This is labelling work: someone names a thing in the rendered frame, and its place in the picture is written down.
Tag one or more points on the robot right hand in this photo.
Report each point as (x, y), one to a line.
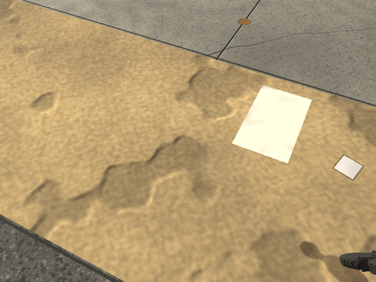
(361, 261)

